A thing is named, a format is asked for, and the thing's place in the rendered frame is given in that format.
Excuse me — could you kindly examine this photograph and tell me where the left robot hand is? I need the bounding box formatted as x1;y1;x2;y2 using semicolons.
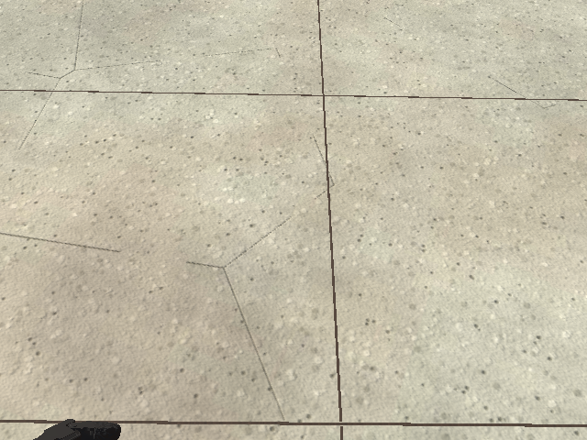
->
33;419;121;440

